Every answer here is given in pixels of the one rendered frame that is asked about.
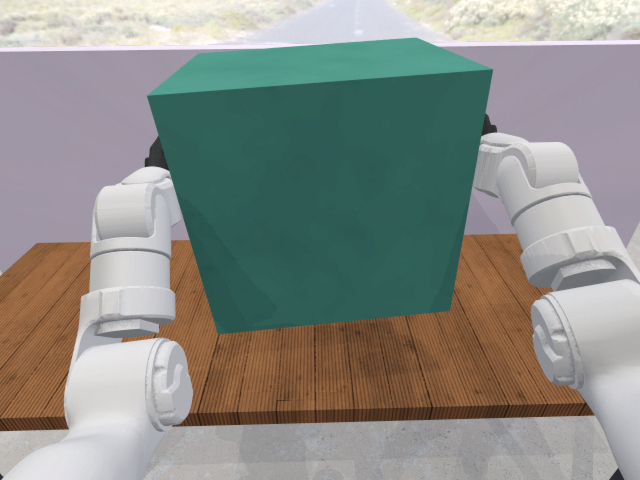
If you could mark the right robot forearm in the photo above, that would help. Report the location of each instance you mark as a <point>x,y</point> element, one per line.
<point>564,240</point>

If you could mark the right robot upper arm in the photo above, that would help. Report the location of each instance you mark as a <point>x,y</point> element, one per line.
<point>589,339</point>

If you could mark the table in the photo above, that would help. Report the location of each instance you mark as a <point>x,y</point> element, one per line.
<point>475,361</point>

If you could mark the left robot upper arm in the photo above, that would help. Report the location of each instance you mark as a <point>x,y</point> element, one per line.
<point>121,400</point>

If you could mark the robot right hand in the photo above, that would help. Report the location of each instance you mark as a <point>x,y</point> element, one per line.
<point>487,127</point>

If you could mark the robot left hand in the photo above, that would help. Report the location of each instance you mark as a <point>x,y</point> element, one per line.
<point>156,156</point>

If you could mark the left robot forearm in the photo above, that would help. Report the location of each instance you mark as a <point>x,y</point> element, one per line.
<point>129,293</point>

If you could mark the carton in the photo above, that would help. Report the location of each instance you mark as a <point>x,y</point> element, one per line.
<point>324,183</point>

